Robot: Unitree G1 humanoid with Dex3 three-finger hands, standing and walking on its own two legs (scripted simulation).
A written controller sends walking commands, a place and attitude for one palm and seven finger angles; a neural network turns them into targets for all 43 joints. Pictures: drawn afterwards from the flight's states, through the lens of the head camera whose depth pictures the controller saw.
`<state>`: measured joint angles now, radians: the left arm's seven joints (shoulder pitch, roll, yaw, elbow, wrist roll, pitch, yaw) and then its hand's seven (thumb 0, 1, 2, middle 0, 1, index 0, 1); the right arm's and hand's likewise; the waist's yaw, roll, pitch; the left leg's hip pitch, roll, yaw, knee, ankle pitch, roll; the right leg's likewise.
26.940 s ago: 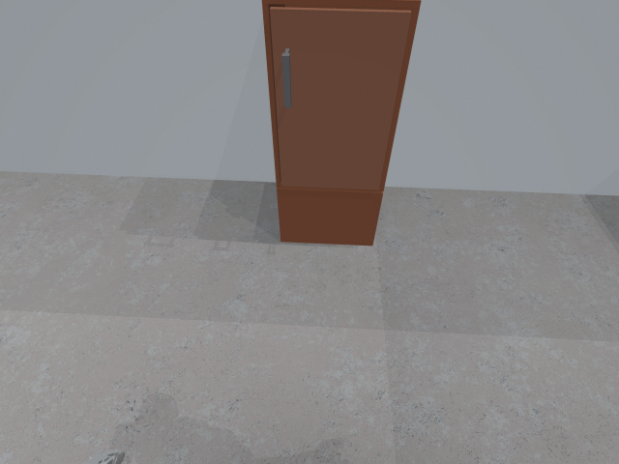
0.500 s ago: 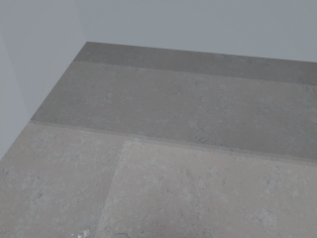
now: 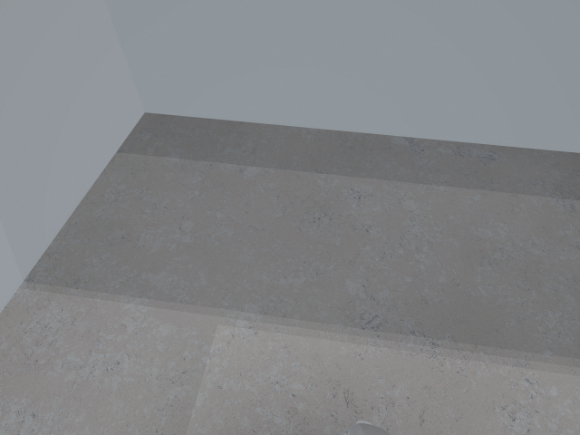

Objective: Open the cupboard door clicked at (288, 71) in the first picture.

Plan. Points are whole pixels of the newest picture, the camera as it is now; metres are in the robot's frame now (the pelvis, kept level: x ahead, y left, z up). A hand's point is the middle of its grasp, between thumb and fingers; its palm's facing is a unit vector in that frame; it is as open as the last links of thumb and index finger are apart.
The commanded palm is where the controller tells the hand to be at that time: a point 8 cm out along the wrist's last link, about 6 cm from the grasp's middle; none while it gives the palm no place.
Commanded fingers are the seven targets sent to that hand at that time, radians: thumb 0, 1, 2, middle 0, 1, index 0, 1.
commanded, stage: turn to face it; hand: left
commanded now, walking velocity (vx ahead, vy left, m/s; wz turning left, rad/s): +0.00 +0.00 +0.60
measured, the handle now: out of the picture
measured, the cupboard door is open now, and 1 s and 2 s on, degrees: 45 45 45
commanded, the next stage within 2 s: none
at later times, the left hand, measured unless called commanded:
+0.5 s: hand (189, 428) +0.16 +0.18 -0.20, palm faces +0.29 -0.93 -0.20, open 7.3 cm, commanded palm none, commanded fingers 0.00 0.90 0.90 -0.20 -0.30 -0.20 -0.30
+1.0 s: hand out of the picture +0.14 +0.12 -0.16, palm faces +0.56 -0.79 -0.26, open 7.4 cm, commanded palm none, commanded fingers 0.00 0.90 0.90 -0.20 -0.30 -0.20 -0.30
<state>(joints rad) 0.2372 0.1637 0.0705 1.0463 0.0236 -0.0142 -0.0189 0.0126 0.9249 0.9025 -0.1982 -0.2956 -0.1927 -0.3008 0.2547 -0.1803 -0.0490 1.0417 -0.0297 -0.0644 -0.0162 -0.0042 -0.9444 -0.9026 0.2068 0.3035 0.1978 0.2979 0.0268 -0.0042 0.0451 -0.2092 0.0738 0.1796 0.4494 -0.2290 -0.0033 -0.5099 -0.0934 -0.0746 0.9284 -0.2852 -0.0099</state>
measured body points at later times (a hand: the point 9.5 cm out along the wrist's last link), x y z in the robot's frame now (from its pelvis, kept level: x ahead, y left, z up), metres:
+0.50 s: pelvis +0.14 -0.02 -0.02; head +0.17 +0.01 +0.43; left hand +0.14 +0.23 -0.18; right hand +0.29 -0.24 -0.15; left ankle +0.16 +0.08 -0.74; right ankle +0.12 -0.15 -0.69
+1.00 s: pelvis +0.19 -0.08 +0.00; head +0.24 -0.06 +0.45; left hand +0.11 +0.17 -0.14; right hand +0.42 -0.24 -0.15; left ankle +0.12 +0.03 -0.69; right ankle +0.24 -0.18 -0.74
